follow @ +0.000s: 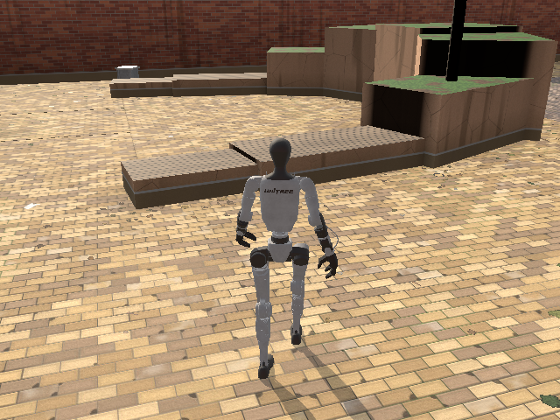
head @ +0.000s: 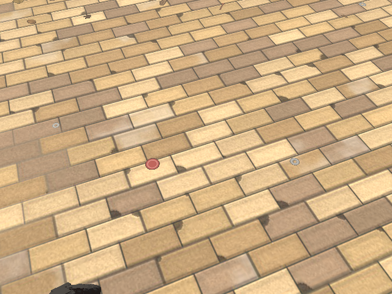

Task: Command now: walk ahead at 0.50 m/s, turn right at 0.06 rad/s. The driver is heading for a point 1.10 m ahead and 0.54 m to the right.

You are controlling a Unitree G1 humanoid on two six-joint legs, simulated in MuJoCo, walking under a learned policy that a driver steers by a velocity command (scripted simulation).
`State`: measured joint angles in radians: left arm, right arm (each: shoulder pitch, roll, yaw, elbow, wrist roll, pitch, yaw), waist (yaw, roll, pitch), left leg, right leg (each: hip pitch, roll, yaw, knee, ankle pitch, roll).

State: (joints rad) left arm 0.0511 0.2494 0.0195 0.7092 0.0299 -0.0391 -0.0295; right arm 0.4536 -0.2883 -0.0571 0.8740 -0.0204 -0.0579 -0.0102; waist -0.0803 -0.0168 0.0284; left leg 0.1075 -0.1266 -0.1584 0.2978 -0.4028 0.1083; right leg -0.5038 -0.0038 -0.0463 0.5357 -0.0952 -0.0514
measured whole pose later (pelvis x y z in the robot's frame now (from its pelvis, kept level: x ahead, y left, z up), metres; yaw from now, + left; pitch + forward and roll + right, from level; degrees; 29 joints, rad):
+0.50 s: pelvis +0.27 -0.02 +0.01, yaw -14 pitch +2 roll -1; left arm 0.46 0.27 0.07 0.87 0.01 -0.04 0.00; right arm 0.02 -0.25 0.01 0.69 -0.03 -0.06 0.02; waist 0.11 0.02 0.03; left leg -0.50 0.01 -0.04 0.53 -0.11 -0.02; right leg -0.02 0.13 0.20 0.37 -0.36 -0.08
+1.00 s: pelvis +0.51 -0.10 +0.00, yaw -32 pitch +2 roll +1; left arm 0.03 0.26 0.03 0.68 0.04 0.01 -0.08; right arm 0.42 -0.26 -0.04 0.88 -0.02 -0.07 -0.01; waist -0.08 -0.03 0.05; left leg 0.09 0.01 0.25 0.27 -0.38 -0.01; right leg -0.58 -0.03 -0.08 0.66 -0.13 -0.09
